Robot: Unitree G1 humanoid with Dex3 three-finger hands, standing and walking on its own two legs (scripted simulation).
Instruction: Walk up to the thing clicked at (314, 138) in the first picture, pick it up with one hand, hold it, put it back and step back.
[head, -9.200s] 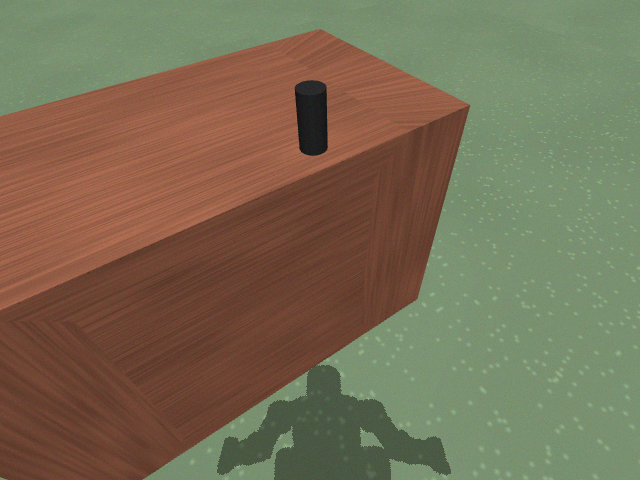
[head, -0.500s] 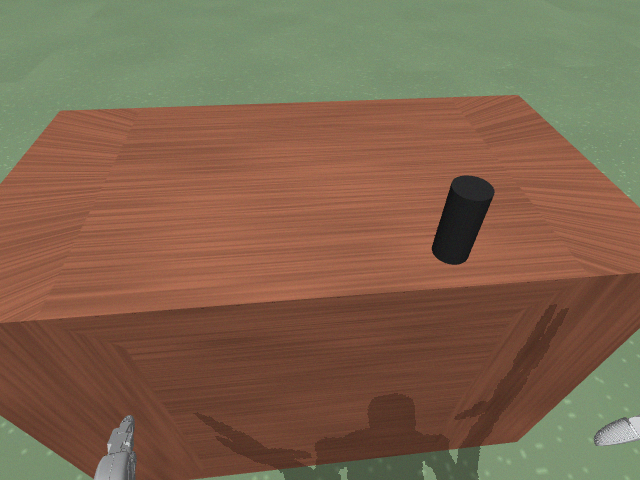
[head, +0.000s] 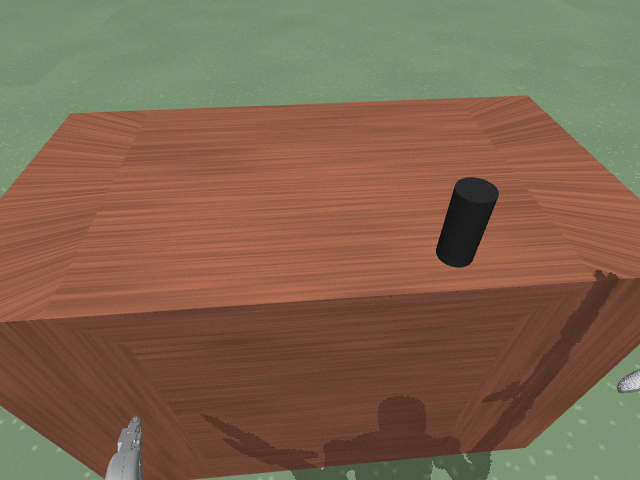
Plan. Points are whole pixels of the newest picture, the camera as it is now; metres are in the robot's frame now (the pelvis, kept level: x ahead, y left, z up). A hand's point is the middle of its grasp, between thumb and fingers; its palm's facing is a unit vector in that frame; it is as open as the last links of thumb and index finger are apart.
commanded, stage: go down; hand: right
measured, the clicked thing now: (464, 224) +0.45 -0.20 +0.09
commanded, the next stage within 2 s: none
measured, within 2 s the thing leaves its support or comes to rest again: neither
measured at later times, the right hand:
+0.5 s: hand out of the picture +0.30 -0.35 +0.20, palm faces +0.23 +0.96 -0.16, open 17.5 cm
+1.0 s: hand out of the picture +0.33 -0.38 +0.20, palm faces +0.18 +0.98 -0.05, open 17.7 cm
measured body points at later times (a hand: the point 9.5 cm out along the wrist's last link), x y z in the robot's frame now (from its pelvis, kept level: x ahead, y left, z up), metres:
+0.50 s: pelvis +0.00 +0.00 +0.00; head -0.01 +0.00 +0.45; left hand +0.16 +0.27 -0.08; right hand +0.28 -0.40 +0.21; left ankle +0.02 +0.15 -0.74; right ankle +0.00 -0.14 -0.74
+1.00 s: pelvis +0.00 +0.00 +0.00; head +0.00 +0.00 +0.45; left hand +0.16 +0.26 -0.08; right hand +0.31 -0.43 +0.21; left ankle +0.02 +0.15 -0.74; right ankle +0.00 -0.14 -0.74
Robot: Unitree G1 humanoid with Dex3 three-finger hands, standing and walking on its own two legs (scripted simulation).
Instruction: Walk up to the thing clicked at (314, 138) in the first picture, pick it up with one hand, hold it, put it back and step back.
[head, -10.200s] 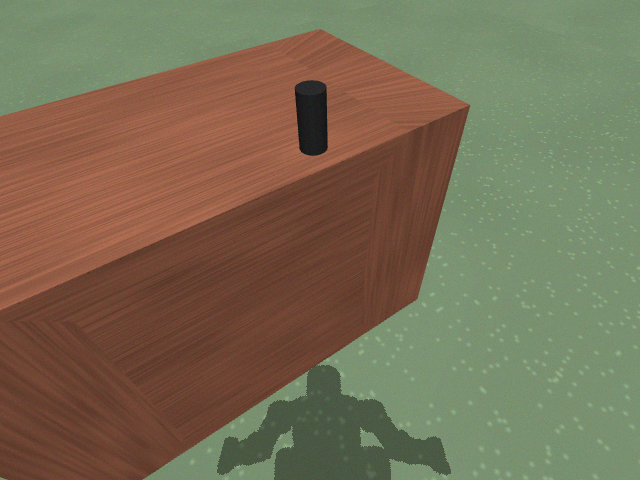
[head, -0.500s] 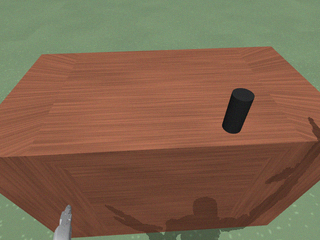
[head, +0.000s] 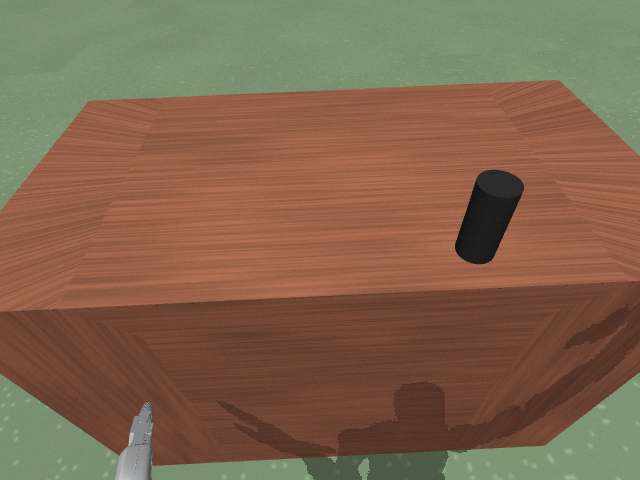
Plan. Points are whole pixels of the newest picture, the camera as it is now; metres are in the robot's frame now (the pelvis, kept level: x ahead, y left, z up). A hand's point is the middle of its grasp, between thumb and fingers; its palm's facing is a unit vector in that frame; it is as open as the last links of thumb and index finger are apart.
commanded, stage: go down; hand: right
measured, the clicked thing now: (486, 219) +0.44 -0.20 +0.09
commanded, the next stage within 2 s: approach in 1.38 s
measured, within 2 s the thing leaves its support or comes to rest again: neither
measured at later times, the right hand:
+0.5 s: hand out of the picture +0.35 -0.39 +0.20, palm faces +0.17 +0.99 +0.01, open 17.8 cm
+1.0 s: hand out of the picture +0.36 -0.40 +0.20, palm faces +0.16 +0.99 +0.02, open 17.7 cm
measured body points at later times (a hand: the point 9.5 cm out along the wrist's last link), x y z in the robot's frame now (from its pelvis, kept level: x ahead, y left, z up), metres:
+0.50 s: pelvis +0.00 +0.00 +0.00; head +0.02 -0.01 +0.45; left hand +0.16 +0.26 -0.07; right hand +0.33 -0.44 +0.20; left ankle +0.02 +0.15 -0.74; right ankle +0.00 -0.14 -0.74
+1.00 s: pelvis +0.01 -0.01 -0.01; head +0.02 -0.03 +0.44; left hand +0.16 +0.25 -0.06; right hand +0.35 -0.45 +0.21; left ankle +0.02 +0.14 -0.74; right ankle +0.00 -0.14 -0.74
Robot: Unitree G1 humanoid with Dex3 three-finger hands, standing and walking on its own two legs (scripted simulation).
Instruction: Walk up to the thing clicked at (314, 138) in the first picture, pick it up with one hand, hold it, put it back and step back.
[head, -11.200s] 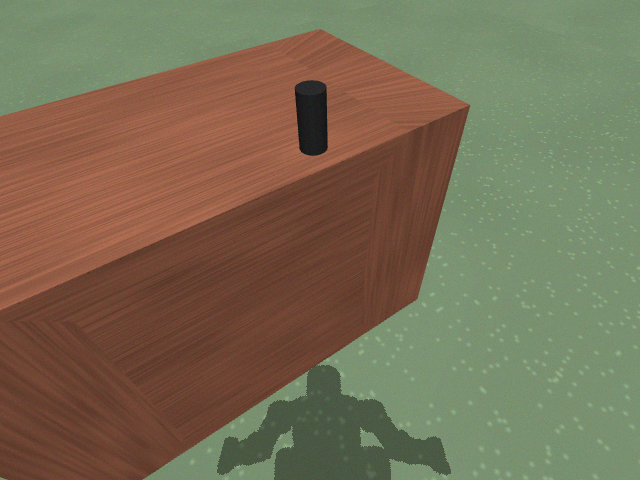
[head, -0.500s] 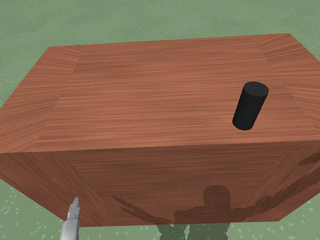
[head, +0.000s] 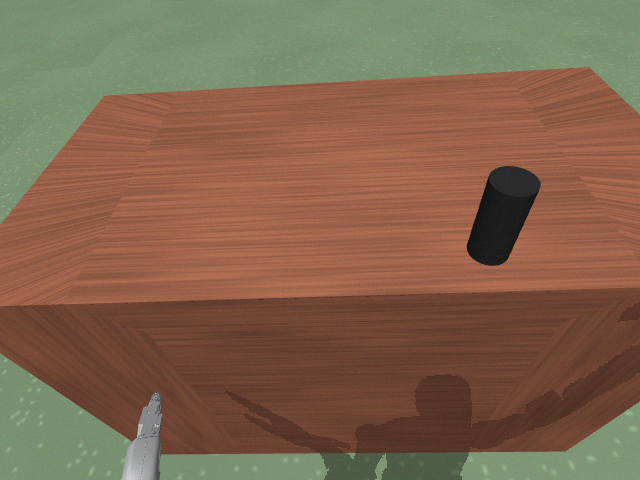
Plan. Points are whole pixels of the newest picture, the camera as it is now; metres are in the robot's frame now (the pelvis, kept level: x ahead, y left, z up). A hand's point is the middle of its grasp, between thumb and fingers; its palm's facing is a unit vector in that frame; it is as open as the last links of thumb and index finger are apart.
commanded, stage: go down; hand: right
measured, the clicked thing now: (499, 218) +0.43 -0.19 +0.10
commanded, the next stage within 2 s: approach in 0.38 s
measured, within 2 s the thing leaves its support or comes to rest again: neither
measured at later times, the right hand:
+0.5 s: hand out of the picture +0.35 -0.39 +0.22, palm faces +0.19 +0.98 +0.01, open 17.5 cm
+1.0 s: hand (564, 230) +0.42 -0.27 +0.09, palm faces +0.04 +1.00 +0.08, open 17.5 cm
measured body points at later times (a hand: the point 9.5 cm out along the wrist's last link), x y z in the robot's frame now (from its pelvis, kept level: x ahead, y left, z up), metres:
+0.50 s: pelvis -0.01 +0.01 +0.00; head +0.01 +0.00 +0.45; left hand +0.14 +0.27 -0.06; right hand +0.33 -0.44 +0.22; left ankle +0.01 +0.16 -0.73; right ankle -0.02 -0.12 -0.73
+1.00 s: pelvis -0.01 +0.00 -0.01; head +0.05 -0.02 +0.43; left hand +0.13 +0.27 -0.07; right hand +0.41 -0.33 +0.09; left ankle +0.02 +0.16 -0.73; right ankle -0.02 -0.12 -0.73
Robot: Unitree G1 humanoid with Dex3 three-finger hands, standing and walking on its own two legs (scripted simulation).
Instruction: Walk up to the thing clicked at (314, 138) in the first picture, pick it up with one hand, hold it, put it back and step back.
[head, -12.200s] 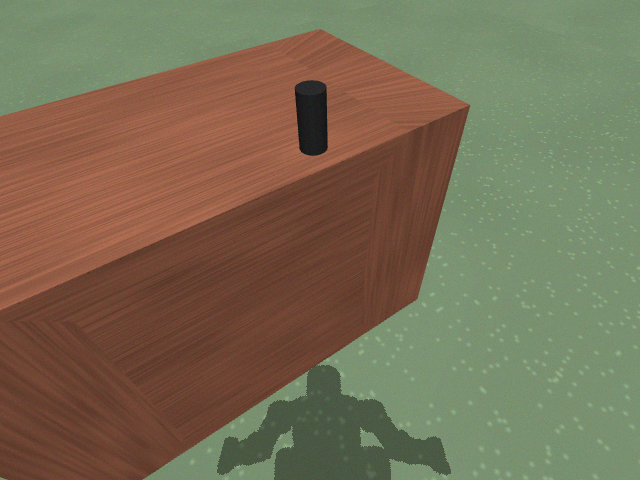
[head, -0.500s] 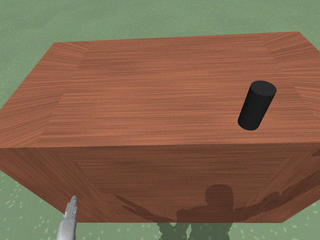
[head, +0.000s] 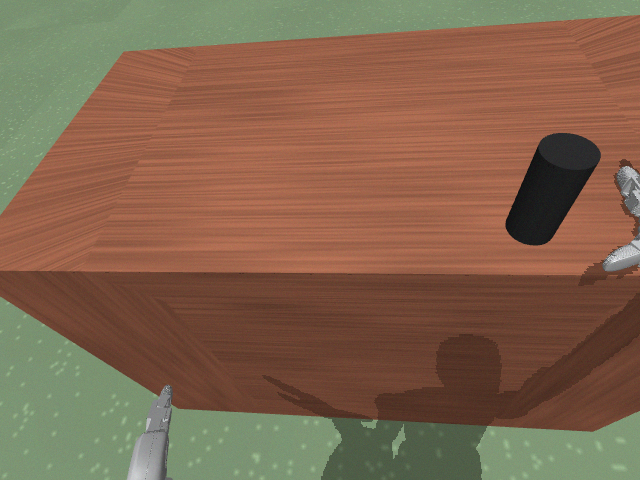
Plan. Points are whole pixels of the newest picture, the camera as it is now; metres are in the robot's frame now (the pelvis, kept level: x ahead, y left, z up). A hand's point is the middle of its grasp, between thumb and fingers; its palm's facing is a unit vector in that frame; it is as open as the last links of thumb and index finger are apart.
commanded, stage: close in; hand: right
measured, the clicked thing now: (546, 193) +0.44 -0.21 +0.11
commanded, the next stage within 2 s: rest palm in 0.50 s
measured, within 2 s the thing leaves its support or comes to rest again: leaves its support in 1.64 s
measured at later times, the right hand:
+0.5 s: hand (571, 208) +0.42 -0.23 +0.10, palm faces +0.16 +0.99 +0.03, open 17.6 cm
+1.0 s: hand (546, 196) +0.44 -0.21 +0.11, palm faces +0.16 +0.99 +0.02, open 16.0 cm
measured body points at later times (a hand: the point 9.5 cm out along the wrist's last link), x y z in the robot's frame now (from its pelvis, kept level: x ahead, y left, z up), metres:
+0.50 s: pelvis -0.01 +0.00 -0.01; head +0.03 -0.01 +0.44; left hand +0.13 +0.27 -0.06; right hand +0.41 -0.29 +0.11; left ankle +0.03 +0.15 -0.72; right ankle -0.01 -0.13 -0.72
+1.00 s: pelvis -0.02 +0.01 -0.01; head +0.04 -0.01 +0.43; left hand +0.13 +0.28 -0.05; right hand +0.42 -0.26 +0.11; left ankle +0.03 +0.15 -0.72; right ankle -0.01 -0.13 -0.72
